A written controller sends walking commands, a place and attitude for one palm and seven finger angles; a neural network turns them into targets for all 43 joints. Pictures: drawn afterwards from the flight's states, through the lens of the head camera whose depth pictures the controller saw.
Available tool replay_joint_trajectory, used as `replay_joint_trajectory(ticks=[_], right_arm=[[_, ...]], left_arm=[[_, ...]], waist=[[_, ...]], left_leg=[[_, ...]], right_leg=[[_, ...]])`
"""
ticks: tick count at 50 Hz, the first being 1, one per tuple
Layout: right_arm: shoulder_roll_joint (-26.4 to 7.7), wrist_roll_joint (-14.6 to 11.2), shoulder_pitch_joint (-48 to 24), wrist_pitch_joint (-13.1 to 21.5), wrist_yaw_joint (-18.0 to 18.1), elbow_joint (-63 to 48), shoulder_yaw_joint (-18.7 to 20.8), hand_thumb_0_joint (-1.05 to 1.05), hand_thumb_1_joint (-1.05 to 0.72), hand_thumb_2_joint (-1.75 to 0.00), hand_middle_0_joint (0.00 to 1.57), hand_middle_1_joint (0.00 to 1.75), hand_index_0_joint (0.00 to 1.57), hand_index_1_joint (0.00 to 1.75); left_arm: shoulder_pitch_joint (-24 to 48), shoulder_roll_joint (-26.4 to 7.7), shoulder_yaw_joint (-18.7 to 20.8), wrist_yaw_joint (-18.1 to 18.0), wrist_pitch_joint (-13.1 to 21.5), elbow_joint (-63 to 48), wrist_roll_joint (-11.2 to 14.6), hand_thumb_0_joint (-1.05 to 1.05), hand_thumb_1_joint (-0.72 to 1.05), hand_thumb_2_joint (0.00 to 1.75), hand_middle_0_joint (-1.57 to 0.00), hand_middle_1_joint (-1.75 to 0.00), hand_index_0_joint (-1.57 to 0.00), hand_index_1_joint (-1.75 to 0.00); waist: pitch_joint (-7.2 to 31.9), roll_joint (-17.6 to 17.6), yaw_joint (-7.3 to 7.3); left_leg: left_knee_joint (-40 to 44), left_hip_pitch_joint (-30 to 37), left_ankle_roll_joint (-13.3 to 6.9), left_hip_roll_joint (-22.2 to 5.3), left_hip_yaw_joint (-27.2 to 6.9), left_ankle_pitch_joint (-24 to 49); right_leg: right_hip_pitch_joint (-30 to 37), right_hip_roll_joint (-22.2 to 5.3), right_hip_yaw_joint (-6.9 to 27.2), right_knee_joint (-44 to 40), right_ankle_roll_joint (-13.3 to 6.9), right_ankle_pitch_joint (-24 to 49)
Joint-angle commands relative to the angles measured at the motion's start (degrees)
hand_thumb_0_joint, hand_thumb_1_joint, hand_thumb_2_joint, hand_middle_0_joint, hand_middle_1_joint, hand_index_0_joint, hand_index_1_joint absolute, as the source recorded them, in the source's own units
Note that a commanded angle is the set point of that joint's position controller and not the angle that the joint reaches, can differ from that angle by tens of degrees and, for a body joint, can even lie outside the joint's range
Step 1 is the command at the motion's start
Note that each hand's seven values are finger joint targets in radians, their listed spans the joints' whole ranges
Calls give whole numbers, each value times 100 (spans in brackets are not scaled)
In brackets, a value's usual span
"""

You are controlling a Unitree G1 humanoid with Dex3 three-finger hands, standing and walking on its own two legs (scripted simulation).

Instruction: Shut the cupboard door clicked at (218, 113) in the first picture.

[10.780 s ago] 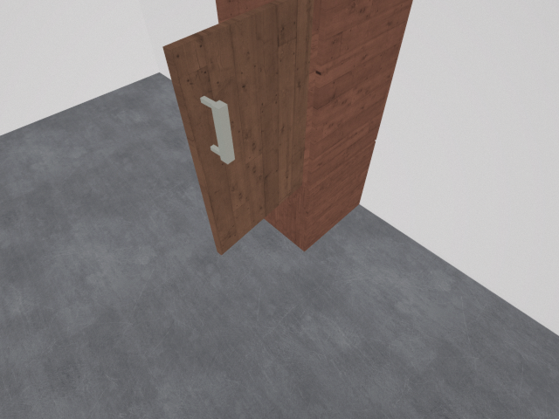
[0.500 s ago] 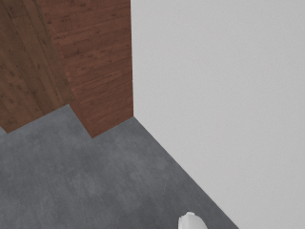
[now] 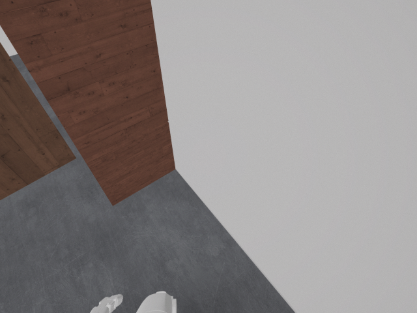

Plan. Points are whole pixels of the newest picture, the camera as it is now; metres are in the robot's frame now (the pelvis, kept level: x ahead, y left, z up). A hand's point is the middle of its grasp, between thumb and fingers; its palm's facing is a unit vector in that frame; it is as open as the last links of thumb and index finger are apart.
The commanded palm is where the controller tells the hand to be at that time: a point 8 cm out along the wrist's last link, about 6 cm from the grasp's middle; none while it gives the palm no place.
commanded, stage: turn to face it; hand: left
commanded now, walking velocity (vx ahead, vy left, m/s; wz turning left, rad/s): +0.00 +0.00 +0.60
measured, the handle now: out of the picture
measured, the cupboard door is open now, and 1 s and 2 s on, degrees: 95 95 95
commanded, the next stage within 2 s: take the last steps up to it in 1.08 s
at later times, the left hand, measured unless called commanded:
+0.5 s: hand out of the picture +0.08 +0.28 -0.17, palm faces +0.28 -0.93 -0.24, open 7.4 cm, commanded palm none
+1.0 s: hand out of the picture +0.08 +0.18 -0.15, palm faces +0.52 -0.82 -0.24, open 7.3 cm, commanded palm none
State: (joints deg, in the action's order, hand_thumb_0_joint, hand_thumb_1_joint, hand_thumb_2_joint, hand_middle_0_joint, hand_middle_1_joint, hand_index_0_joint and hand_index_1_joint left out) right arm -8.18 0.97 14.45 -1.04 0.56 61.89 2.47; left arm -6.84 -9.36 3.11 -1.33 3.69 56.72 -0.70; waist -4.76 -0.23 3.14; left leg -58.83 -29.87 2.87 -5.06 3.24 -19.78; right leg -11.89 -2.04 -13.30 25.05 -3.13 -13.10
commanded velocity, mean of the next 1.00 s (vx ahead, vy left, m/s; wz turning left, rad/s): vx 0.00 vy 0.00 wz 0.54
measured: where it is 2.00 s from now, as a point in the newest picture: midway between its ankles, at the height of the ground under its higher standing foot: outside the picture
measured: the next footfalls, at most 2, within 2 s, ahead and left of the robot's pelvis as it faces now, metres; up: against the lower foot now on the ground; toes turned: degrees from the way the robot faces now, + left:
left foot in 0.20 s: +0.13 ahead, +0.13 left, +0.00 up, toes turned +14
right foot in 0.76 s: +0.17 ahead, -0.11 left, +0.00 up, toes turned +23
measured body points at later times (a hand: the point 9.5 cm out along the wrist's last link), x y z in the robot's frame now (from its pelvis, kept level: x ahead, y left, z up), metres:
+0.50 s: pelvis +0.07 +0.05 +0.00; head +0.11 +0.08 +0.45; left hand +0.07 +0.32 -0.15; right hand +0.21 -0.18 -0.13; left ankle +0.09 +0.12 -0.74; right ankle +0.09 -0.15 -0.65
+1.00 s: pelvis +0.10 -0.02 +0.00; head +0.15 -0.02 +0.45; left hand +0.06 +0.22 -0.13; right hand +0.29 -0.23 -0.15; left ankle +0.02 +0.10 -0.66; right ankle +0.13 -0.13 -0.74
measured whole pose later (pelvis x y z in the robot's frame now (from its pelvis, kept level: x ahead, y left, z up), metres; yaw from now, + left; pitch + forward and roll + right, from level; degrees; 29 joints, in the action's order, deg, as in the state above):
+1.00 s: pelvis +0.10 -0.02 +0.00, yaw +32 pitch +0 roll +2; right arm -15.3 1.1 10.1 -5.1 -0.9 56.1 5.1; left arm -10.8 -9.3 1.9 -1.5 0.1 51.5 -1.1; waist -5.5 0.1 2.0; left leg -60.9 -27.9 4.7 -0.8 0.1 -23.4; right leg -9.7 -5.0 -8.2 27.1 -0.5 -17.1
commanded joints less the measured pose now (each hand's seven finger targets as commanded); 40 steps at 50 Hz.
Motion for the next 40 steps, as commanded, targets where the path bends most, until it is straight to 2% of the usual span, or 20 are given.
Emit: replay_joint_trajectory(ticks=[1, 6, 8, 9, 10, 11, 12, 13, 15, 17, 19, 25, 30, 32, 35, 36, 37, 38, 39, 40], right_arm=[[-152, -3, 167, -46, -117, -344, 87, 0, -90, -90, 20, 30, 20, 30], [-411, 4, -659, -30, -181, -826, 89, 0, -90, -90, 20, 30, 20, 30], [-663, 41, -440, -20, -179, -872, 131, 0, -90, -90, 20, 30, 20, 30], [-913, 59, -68, 14, -174, -825, 201, 0, -90, -90, 20, 30, 20, 30], [-1579, 111, 324, 72, -133, -835, 351, 0, -90, -90, 20, 30, 20, 30], [-1970, 49, 565, 33, -72, -812, 405, 0, -90, -90, 20, 30, 20, 30], [-2004, 42, 421, 12, -36, -840, 407, 0, -90, -90, 20, 30, 20, 30], [-1787, 46, 155, 34, 24, -943, 376, 0, -90, -90, 20, 30, 20, 30], [-1645, 40, -335, 48, 68, -1126, 310, 0, -90, -90, 20, 30, 20, 30], [-1514, 19, -509, 85, 68, -1179, 275, 0, -90, -90, 20, 30, 20, 30], [-1504, 2, -477, 104, 51, -1182, 265, 0, -90, -90, 20, 30, 20, 30], [-1557, 10, -200, 58, 10, -1086, 340, 0, -90, -90, 20, 30, 20, 30], [-1566, 44, 4, 3, 9, -1010, 396, 0, -90, -90, 20, 30, 20, 30], [-1547, 53, -75, -33, 7, -1040, 423, 0, -90, -90, 20, 30, 20, 30], [-1541, 15, -438, -88, -2, -1161, 448, 0, -90, -90, 20, 30, 20, 30], [-1427, -30, -561, -86, -17, -1205, 441, 0, -90, -90, 20, 30, 20, 30], [-1081, -89, -490, -80, -56, -1271, 404, 0, -90, -90, 20, 30, 20, 30], [-956, -62, -552, -77, -66, -1363, 397, 0, -90, -90, 20, 30, 20, 30], [-1231, 8, -540, -123, -106, -1291, 441, 0, -90, -90, 20, 30, 20, 30], [-1161, 31, -285, -208, -161, -1138, 466, 0, -90, -90, 20, 30, 20, 30]], left_arm=[[-568, -679, 101, -21, -30, -42, -48, 0, 90, 90, -20, -30, -20, -30], [-704, -1023, 200, -23, -155, -86, -95, 0, 90, 90, -20, -30, -20, -30], [-614, -1174, 241, 3, -200, -162, -53, 0, 90, 90, -20, -30, -20, -30], [-577, -1168, 238, 24, -227, -223, -18, 0, 90, 90, -20, -30, -20, -30], [-568, -870, 196, 58, -266, -415, 45, 0, 90, 90, -20, -30, -20, -30], [-238, -737, 81, 41, -326, -683, 26, 0, 90, 90, -20, -30, -20, -30], [-122, -865, 119, 13, -394, -787, -15, 0, 90, 90, -20, -30, -20, -30], [60, -829, 155, 10, -439, -730, -42, 0, 90, 90, -20, -30, -20, -30], [-190, -861, 200, 44, -497, -585, -65, 0, 90, 90, -20, -30, -20, -30], [-490, -844, 220, 73, -526, -487, -82, 0, 90, 90, -20, -30, -20, -30], [-587, -859, 218, 68, -537, -480, -76, 0, 90, 90, -20, -30, -20, -30], [-268, -882, 192, 32, -542, -709, -48, 0, 90, 90, -20, -30, -20, -30], [87, -841, 142, 6, -509, -903, -8, 0, 90, 90, -20, -30, -20, -30], [48, -841, 122, -15, -497, -940, 13, 0, 90, 90, -20, -30, -20, -30], [-455, -899, 153, -43, -458, -818, 49, 0, 90, 90, -20, -30, -20, -30], [-720, -1035, 192, -66, -402, -780, 37, 0, 90, 90, -20, -30, -20, -30], [-927, -1457, 290, -112, -344, -756, -36, 0, 90, 90, -20, -30, -20, -30], [-881, -1808, 323, -124, -347, -827, -95, 0, 90, 90, -20, -30, -20, -30], [-659, -1672, 245, -136, -344, -893, -47, 0, 90, 90, -20, -30, -20, -30], [-201, -1323, 166, -124, -309, -990, -33, 0, 90, 90, -20, -30, -20, -30]], waist=[[493, -778, -215], [409, -690, -406], [548, -529, -192], [846, -23, 33], [1105, 1607, 217], [1239, 1846, 291], [1167, 1120, 201], [1020, 948, 153], [760, 787, -125], [796, 764, -286], [872, 676, -325], [807, 546, -199], [865, 860, -71], [885, 1035, -107], [867, 902, -376], [909, 569, -554], [998, -728, -638], [783, -1834, -657], [592, -1107, -511], [409, -805, -213]], left_leg=[[648, 221, 62, -38, 137, 108], [1698, 523, -27, 98, 332, -42], [2515, 1323, -110, 304, 471, 507], [3085, 2117, -229, 223, 256, 1433], [3522, 2895, -920, -1171, -1732, 3296], [3708, 2900, -1563, -1989, -2723, 4644], [3744, 2651, -1733, -2055, -2483, 3793], [3959, 2429, -1569, -1722, -2516, 3134], [4066, 2047, -1248, -1237, -1931, 2291], [4137, 1996, -1076, -949, -1547, 2096], [4137, 2042, -1044, -789, -1443, 2137], [4133, 2240, -1229, -787, -1950, 1811], [3872, 2354, -1286, -723, -2319, 2347], [3732, 2100, -1268, -664, -2457, 2604], [3509, 1207, -1045, -377, -2544, 2097], [3193, 677, -840, -172, -2444, 1736], [2281, -355, -427, 434, -1716, 230], [751, -764, -24, 1112, -606, -1455], [-297, -466, -90, 741, -849, -1352], [-854, -369, -47, 648, -860, -739]], right_leg=[[277, -1766, 530, -742, -419, 2787], [491, -2025, 509, -197, -332, 2612], [253, -1869, 215, 527, -68, 2500], [-91, -1662, 48, 1409, 189, 2225], [-1363, -811, -90, 2829, 640, -595], [-1949, -415, 625, 3884, 718, -2654], [-2013, -494, 1127, 4248, 639, -2524], [-2259, -520, 1238, 4432, 666, -2027], [-2264, -514, 1440, 4554, 711, -1196], [-2153, -488, 1425, 4473, 765, -772], [-2063, -428, 1416, 4282, 799, -590], [-2114, -324, 1436, 3557, 879, -750], [-1773, -103, 1429, 2654, 810, -1122], [-1290, 11, 1420, 2055, 757, -1232], [18, 202, 1317, 794, 649, -510], [820, 31, 1455, -165, 626, 7], [1732, -1170, 2565, -1013, 332, -299], [1261, -2576, 3757, -1209, -307, 285], [394, -2602, 3341, -1087, -543, 512], [62, -2061, 2619, -1078, -420, 309]])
